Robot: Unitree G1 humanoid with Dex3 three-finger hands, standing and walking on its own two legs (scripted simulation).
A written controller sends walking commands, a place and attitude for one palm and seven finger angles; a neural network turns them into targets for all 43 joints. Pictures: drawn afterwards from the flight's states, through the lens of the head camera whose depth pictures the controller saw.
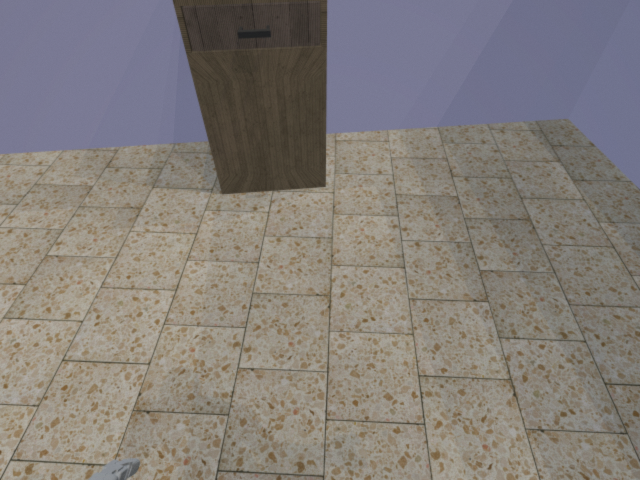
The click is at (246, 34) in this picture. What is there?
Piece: drawer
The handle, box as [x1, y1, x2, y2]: [238, 25, 270, 38]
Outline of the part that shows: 270,31 268,25 266,25 266,29 243,30 242,27 239,27 238,36 239,38 270,36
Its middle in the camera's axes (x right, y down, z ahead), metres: -0.23 -0.71 +1.32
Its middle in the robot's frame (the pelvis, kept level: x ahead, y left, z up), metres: +1.45 +0.29 -0.02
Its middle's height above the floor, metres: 0.74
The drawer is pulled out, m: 0.00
